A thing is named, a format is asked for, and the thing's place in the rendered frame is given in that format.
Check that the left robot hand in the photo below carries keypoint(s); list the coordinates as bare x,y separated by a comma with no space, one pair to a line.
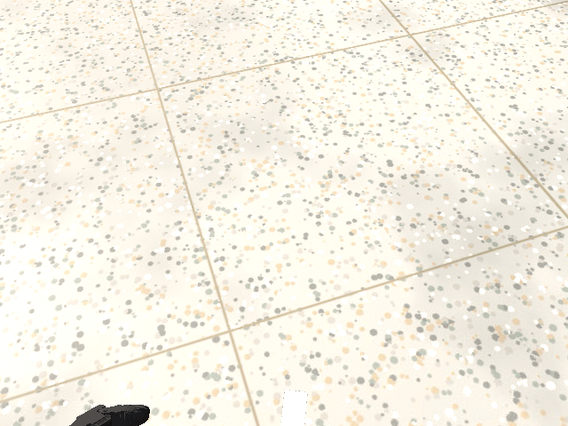
126,415

